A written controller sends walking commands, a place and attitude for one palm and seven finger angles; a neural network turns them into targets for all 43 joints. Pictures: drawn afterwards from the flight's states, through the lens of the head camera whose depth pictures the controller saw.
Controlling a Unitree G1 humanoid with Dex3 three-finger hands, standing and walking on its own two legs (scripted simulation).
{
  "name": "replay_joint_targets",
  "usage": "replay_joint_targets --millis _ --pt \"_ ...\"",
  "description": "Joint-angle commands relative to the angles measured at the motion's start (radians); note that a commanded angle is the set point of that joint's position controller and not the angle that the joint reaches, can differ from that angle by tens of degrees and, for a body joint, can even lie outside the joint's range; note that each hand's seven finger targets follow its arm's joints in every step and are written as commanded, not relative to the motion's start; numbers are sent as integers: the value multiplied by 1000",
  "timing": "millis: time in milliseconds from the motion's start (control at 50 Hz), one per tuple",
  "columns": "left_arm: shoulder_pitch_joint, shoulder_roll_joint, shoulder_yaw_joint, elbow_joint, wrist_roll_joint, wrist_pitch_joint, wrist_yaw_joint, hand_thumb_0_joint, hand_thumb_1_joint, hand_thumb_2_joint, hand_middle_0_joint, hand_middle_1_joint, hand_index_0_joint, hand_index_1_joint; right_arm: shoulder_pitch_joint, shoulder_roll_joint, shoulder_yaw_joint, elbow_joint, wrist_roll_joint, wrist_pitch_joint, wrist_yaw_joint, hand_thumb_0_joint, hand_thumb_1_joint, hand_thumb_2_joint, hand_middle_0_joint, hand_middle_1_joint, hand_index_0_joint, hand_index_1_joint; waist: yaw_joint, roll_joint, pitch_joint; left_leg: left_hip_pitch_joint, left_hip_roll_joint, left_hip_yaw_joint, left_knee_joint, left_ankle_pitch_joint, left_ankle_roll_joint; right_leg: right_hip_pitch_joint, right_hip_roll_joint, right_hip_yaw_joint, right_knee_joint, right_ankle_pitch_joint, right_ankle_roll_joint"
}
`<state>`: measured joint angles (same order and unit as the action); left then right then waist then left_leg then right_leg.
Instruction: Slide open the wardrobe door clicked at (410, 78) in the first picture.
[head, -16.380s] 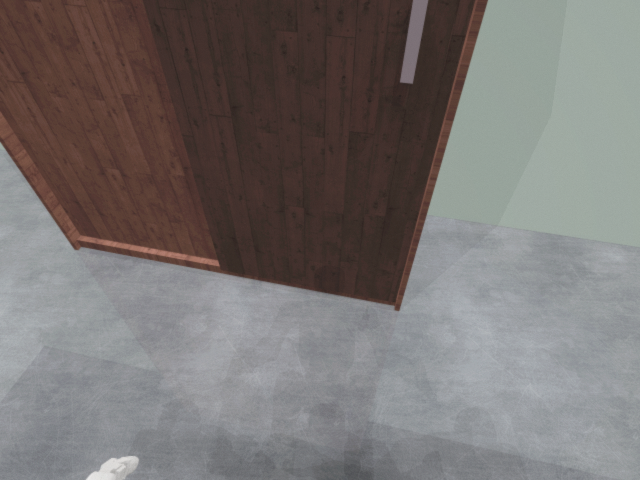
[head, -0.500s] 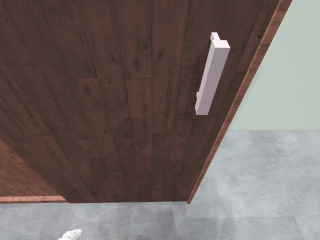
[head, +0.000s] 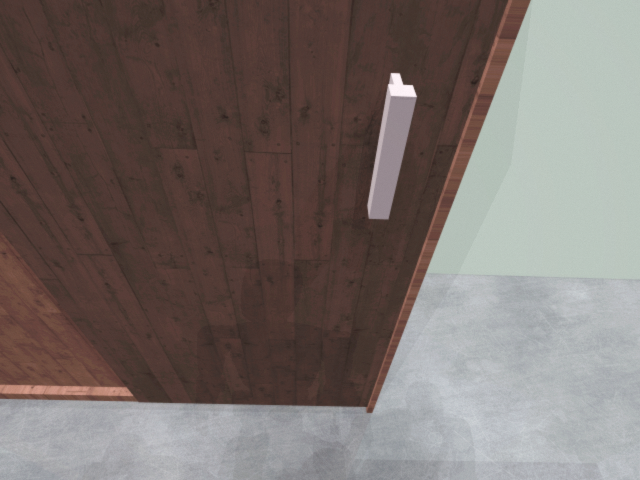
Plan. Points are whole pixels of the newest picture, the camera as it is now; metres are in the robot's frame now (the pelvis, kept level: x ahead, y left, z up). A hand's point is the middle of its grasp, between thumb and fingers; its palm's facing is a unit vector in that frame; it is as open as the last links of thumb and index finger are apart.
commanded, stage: come to a stop and stand still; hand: right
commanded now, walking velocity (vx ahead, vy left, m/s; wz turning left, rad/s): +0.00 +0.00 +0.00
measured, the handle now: (386, 149) +0.45 -0.04 +0.21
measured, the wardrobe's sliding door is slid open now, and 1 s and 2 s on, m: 0.00 0.00 0.00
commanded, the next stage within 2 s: look again from close up in 0.04 s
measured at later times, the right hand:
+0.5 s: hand out of the picture +0.02 -0.14 -0.17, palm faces +0.01 +0.98 -0.20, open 7.4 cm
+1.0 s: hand out of the picture +0.06 -0.14 -0.17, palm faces +0.02 +0.98 -0.21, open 7.4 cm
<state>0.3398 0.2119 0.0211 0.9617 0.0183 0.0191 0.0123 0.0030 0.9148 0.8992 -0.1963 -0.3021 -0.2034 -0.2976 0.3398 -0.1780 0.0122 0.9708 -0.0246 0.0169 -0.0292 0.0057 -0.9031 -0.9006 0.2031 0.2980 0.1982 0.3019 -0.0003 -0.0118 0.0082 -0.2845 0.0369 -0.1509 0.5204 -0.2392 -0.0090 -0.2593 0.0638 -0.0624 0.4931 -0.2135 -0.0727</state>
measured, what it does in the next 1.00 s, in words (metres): shifts its weight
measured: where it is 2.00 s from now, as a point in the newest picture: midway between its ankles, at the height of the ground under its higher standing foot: outside the picture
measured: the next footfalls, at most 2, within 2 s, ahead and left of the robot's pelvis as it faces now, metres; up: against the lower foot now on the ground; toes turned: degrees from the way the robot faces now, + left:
none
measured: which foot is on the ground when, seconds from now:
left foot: down 0.00-1.00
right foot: down 0.00-1.00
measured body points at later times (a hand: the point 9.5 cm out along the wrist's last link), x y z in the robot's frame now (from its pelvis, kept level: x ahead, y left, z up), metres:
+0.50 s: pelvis +0.02 +0.02 +0.00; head +0.03 +0.03 +0.45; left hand +0.05 +0.25 -0.15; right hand +0.02 -0.19 -0.15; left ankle +0.05 +0.18 -0.73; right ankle +0.04 -0.07 -0.73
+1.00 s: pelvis +0.04 +0.04 +0.01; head +0.05 +0.04 +0.46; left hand +0.06 +0.27 -0.15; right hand +0.06 -0.19 -0.15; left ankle +0.05 +0.18 -0.73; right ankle +0.04 -0.07 -0.73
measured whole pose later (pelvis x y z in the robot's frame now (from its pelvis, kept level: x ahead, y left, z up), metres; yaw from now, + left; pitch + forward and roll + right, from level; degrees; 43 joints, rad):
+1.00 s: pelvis +0.04 +0.04 +0.01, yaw -1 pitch -1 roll +0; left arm 0.27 0.16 0.00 1.07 0.01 -0.02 0.03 0.00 0.91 0.90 -0.20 -0.30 -0.20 -0.30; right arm 0.27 -0.17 0.02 1.05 -0.01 -0.01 -0.04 0.01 -0.91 -0.90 0.20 0.30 0.20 0.30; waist 0.00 0.01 0.04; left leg -0.20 -0.01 -0.11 0.47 -0.25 -0.02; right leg -0.18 0.01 -0.02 0.45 -0.25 -0.01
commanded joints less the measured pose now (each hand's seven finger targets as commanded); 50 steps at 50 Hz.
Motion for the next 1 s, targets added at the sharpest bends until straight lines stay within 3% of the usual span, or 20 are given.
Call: replay_joint_targets --millis 0,160,280,400,540,800,980 --pt "-22 89 15 -61 -4 -37 5 0 900 900 -200 -300 -200 -300 33 -106 -24 -33 4 -24 -4 0 -900 -900 200 300 200 300 -3 -2 56 -22 2 -16 -95 -107 52 -46 -145 197 -214 -254 18" --pt "-1 81 8 -11 -9 -41 9 0 900 900 -200 -300 -200 -300 52 -86 -13 20 7 -31 -6 0 -900 -900 200 300 200 300 3 21 71 -29 10 -33 -117 -84 49 -20 -142 182 -199 -208 24" --pt "0 73 6 13 -11 -47 11 0 900 900 -200 -300 -200 -300 52 -76 -12 40 8 -32 -9 0 -900 -900 200 300 200 300 4 2 68 -15 11 -18 -106 -9 42 3 -149 173 -193 -152 26" --pt "-11 58 7 20 -14 -47 14 0 900 900 -200 -300 -200 -300 44 -74 -13 41 6 -34 -11 0 -900 -900 200 300 200 300 2 32 83 -10 17 -23 -116 25 40 8 -141 155 -166 -96 29" --pt "-16 52 2 35 -13 -52 17 0 900 900 -200 -300 -200 -300 22 -82 -16 42 11 -40 -13 0 -900 -900 200 300 200 300 7 41 27 21 30 -31 -116 122 38 67 -136 126 -121 52 37" --pt "-24 49 -3 57 -13 -48 18 0 900 900 -200 -300 -200 -300 -9 -101 -17 36 13 -38 -10 0 -900 -900 200 300 200 300 4 38 53 39 29 -26 -138 121 40 64 -136 120 -119 56 48" --pt "-23 55 -4 72 -11 -51 20 0 900 900 -200 -300 -200 -300 -18 -102 -18 40 16 -37 -9 0 -900 -900 200 300 200 300 1 14 32 57 29 -16 -132 135 38 79 -144 123 -126 84 49"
